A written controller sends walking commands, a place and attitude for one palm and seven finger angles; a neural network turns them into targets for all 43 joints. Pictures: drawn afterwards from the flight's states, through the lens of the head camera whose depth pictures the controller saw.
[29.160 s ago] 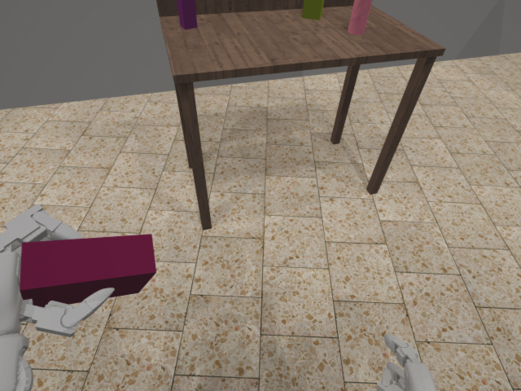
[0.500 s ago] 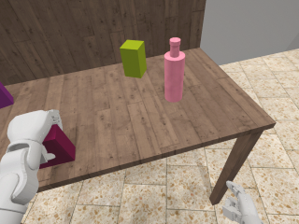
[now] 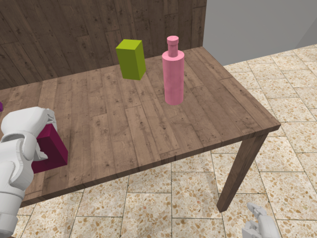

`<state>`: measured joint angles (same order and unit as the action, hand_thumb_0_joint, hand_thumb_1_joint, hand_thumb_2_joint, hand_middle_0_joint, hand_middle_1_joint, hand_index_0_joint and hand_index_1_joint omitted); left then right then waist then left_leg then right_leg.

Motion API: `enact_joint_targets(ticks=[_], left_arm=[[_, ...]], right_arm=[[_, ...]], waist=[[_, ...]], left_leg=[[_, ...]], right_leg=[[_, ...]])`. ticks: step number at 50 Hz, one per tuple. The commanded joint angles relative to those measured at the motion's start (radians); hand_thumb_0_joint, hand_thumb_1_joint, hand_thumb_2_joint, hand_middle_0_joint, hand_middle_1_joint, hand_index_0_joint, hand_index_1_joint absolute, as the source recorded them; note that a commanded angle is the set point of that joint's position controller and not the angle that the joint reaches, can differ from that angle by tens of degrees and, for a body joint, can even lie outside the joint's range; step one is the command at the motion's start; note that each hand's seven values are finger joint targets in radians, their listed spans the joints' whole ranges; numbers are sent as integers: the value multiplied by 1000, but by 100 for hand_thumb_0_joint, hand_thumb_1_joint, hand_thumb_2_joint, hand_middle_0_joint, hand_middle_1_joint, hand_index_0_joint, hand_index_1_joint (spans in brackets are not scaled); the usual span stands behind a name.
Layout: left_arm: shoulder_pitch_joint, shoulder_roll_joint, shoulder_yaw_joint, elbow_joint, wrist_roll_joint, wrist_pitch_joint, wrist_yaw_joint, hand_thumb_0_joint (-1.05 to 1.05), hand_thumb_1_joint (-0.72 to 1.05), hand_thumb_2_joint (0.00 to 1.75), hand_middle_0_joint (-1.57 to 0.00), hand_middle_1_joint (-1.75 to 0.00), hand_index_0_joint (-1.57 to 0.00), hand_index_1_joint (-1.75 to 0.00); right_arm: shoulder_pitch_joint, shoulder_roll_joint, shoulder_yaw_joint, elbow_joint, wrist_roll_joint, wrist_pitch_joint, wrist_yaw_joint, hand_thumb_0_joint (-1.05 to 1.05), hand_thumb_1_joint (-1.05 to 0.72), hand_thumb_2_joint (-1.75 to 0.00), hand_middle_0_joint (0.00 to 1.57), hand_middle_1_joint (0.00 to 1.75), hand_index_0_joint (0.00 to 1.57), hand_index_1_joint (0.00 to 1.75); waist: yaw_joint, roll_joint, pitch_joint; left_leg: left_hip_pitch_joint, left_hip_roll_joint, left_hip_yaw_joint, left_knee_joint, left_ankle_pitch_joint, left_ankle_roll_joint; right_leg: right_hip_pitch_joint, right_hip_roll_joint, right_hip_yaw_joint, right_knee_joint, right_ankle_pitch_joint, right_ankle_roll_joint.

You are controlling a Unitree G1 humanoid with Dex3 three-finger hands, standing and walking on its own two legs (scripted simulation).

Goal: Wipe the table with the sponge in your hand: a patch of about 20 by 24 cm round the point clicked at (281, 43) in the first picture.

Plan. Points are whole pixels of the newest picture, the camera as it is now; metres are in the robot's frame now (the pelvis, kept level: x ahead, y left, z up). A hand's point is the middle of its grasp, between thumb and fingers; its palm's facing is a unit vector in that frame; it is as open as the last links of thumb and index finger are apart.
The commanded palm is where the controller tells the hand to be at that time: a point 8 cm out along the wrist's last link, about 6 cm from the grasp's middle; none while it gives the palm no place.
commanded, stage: wipe forward along the first lane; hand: left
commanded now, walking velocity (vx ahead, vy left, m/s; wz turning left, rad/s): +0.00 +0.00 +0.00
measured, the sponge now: (43, 154) +0.28 +0.36 +0.06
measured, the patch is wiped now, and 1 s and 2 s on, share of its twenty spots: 0.15 0.25 0.50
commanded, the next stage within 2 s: slide across to the middle lane in 1.26 s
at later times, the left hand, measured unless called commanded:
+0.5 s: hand (36, 124) +0.33 +0.38 +0.12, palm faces -0.15 +0.02 -0.99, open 9.2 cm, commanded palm +0.33 +0.38 +0.15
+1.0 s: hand (37, 112) +0.38 +0.41 +0.12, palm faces -0.21 +0.04 -0.98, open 9.2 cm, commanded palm +0.39 +0.40 +0.15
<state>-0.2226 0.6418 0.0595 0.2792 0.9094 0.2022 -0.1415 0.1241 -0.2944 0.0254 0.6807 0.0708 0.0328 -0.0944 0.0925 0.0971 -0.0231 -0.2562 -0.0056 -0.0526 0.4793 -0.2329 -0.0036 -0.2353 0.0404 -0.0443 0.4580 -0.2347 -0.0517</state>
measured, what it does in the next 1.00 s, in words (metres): stands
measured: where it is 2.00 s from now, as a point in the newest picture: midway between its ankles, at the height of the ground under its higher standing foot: outside the picture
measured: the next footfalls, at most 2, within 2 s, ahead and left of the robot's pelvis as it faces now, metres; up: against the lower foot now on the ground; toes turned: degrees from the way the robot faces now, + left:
none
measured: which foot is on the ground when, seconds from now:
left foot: down 0.00-1.00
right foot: down 0.00-1.00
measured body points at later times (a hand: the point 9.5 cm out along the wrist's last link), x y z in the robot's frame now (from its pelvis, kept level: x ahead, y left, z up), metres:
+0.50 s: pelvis -0.02 -0.01 -0.01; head +0.01 -0.05 +0.44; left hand +0.34 +0.37 +0.17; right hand +0.08 -0.29 -0.15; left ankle +0.01 +0.13 -0.74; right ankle +0.01 -0.09 -0.74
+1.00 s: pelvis -0.01 +0.01 -0.01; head +0.04 -0.01 +0.43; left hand +0.39 +0.40 +0.17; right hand +0.05 -0.28 -0.15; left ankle +0.01 +0.13 -0.74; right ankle +0.01 -0.09 -0.74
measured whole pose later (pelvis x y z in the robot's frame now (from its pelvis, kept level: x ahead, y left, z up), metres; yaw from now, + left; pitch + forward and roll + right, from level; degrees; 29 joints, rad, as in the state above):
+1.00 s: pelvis -0.01 +0.01 -0.01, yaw -1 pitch +10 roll -2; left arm -0.74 0.84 0.11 1.06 1.04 -0.06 -0.06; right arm 0.31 -0.32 -0.01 0.71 0.10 0.10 -0.09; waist -0.02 0.08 -0.08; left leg -0.53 0.01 -0.05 0.62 -0.27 0.01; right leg -0.49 0.06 -0.04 0.55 -0.23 -0.04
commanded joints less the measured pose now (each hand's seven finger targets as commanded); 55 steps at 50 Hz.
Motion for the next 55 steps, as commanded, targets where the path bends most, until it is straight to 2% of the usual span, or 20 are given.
enact_joint_targets(ticks=[1, 3, 4, 7, 8, 10, 13, 14, 16, 17, 19, 22, 25, 27, 32, 33, 38, 43, 47, 55], left_arm=[[-249, 294, 121, 35, 47, -29, 50, 0, 10, 130, -120, -160, -120, -160], [-294, 340, 150, 81, 55, -53, 56, 0, 10, 130, -120, -160, -120, -160], [-294, 322, 133, 119, 58, -61, 58, 0, 10, 130, -120, -160, -120, -160], [-328, 331, 135, 154, 65, -92, 67, 0, 10, 130, -120, -160, -120, -160], [-353, 321, 120, 181, 65, -98, 71, 0, 10, 130, -120, -160, -120, -160], [-357, 355, 143, 251, 67, -114, 79, 0, 10, 130, -120, -160, -120, -160], [-406, 372, 148, 276, 70, -152, 89, 0, 10, 130, -120, -160, -120, -160], [-392, 385, 161, 331, 74, -157, 94, 0, 10, 130, -120, -160, -120, -160], [-418, 389, 158, 365, 75, -175, 100, 0, 10, 130, -120, -160, -120, -160], [-449, 435, 190, 378, 74, -188, 103, 0, 10, 130, -120, -160, -120, -160], [-476, 451, 191, 433, 84, -204, 112, 0, 10, 130, -120, -160, -120, -160], [-530, 481, 193, 458, 105, -223, 122, 0, 10, 130, -120, -160, -120, -160], [-565, 440, 145, 500, 116, -230, 133, 0, 10, 130, -120, -160, -120, -160], [-584, 466, 159, 520, 121, -234, 138, 0, 10, 130, -120, -160, -120, -160], [-624, 494, 175, 575, 120, -255, 159, 0, 10, 130, -120, -160, -120, -160], [-653, 471, 145, 583, 119, -256, 162, 0, 10, 130, -120, -160, -120, -160], [-762, 500, 127, 619, 138, -250, 177, 0, 10, 130, -120, -160, -120, -160], [-769, 505, 117, 669, 146, -242, 164, 0, 10, 130, -120, -160, -120, -160], [-803, 475, 85, 667, 152, -243, 146, 0, 10, 130, -120, -160, -120, -160], [-815, 479, 107, 678, 146, -277, 155, 0, 10, 130, -120, -160, -120, -160]], right_arm=[[-83, -131, -54, -131, -5, -37, -13, 0, -90, -90, 20, 30, 20, 30], [-57, -138, -58, -124, -6, -40, -17, 0, -90, -90, 20, 30, 20, 30], [-48, -136, -61, -117, -3, -37, -18, 0, -90, -90, 20, 30, 20, 30], [-35, -139, -66, -117, 1, -32, -13, 0, -90, -90, 20, 30, 20, 30], [-14, -142, -70, -113, 0, -30, -15, 0, -90, -90, 20, 30, 20, 30], [8, -150, -75, -102, 1, -22, -15, 0, -90, -90, 20, 30, 20, 30], [31, -150, -82, -103, 2, -19, -13, 0, -90, -90, 20, 30, 20, 30], [45, -152, -83, -93, 3, -14, -13, 0, -90, -90, 20, 30, 20, 30], [59, -155, -86, -90, 5, -7, -11, 0, -90, -90, 20, 30, 20, 30], [60, -158, -85, -89, 6, -6, -11, 0, -90, -90, 20, 30, 20, 30], [87, -160, -90, -82, 6, -2, -10, 0, -90, -90, 20, 30, 20, 30], [104, -163, -91, -78, 8, 8, -5, 0, -90, -90, 20, 30, 20, 30], [118, -163, -91, -80, 11, 16, 0, 0, -90, -90, 20, 30, 20, 30], [126, -165, -92, -79, 13, 19, 2, 0, -90, -90, 20, 30, 20, 30], [157, -172, -94, -71, 17, 31, 2, 0, -90, -90, 20, 30, 20, 30], [162, -172, -93, -71, 20, 30, 2, 0, -90, -90, 20, 30, 20, 30], [185, -175, -91, -59, 23, 28, -1, 0, -90, -90, 20, 30, 20, 30], [208, -175, -89, -57, 23, 37, 0, 0, -90, -90, 20, 30, 20, 30], [210, -176, -86, -58, 23, 42, 0, 0, -90, -90, 20, 30, 20, 30], [251, -180, -94, -47, 19, 57, -2, 0, -90, -90, 20, 30, 20, 30]], waist=[[-27, -135, -125], [-31, -140, -139], [-38, -149, -115], [-39, -94, -121], [-46, -125, -141], [-49, -153, -129], [-54, -134, -174], [-56, -163, -154], [-60, -154, -152], [-62, -167, -152], [-68, -169, -165], [-73, -111, -183], [-89, -106, -186], [-86, -91, -197], [-103, -153, -203], [-116, -146, -192], [-137, -107, -202], [-131, -96, -261], [-141, -74, -238], [-147, -126, -254]], left_leg=[[3, -52, 48, -11, 97, 59], [-14, -53, 48, -1, 80, 60], [-22, -52, 49, 0, 69, 60], [-39, -53, 46, 1, 49, 59], [-52, -52, 50, 8, 35, 62], [-85, -51, 51, 19, 12, 63], [-109, -48, 52, 34, 9, 64], [-127, -47, 51, 38, -3, 65], [-149, -45, 51, 45, -15, 64], [-163, -42, 46, 47, -30, 65], [-191, -43, 49, 63, -35, 66], [-196, -44, 48, 63, -39, 67], [-217, -40, 47, 70, -63, 69], [-228, -37, 43, 74, -62, 68], [-263, -34, 38, 80, -76, 73], [-266, -36, 40, 79, -91, 74], [-264, -32, 38, 78, -112, 76], [-252, -32, 37, 77, -63, 74], [-228, -29, 32, 64, -47, 74], [-208, -26, 29, 66, 6, 77]], right_leg=[[11, -20, 63, -99, 100, 6], [8, -21, 75, -100, 72, 4], [-15, -20, 76, -102, 61, 6], [-35, -18, 83, -99, 36, 0], [-29, -23, 81, -94, 22, 5], [-35, -24, 94, -95, 7, 10], [-19, -33, 111, -76, 22, 9], [-33, -31, 109, -76, 13, 11], [-41, -33, 115, -70, 10, 12], [-43, -34, 128, -74, -13, 12], [-37, -40, 140, -65, -16, 15], [-59, -31, 131, -57, -17, 10], [-76, -34, 133, -54, -37, 10], [-71, -35, 142, -49, -31, 4], [-81, -27, 129, -43, -32, 11], [-99, -25, 124, -45, -51, 14], [-132, -21, 123, -51, -94, 12], [-95, -17, 109, -32, -9, 9], [-125, -11, 89, -39, 13, 5], [-142, 2, 68, -31, 65, 3]])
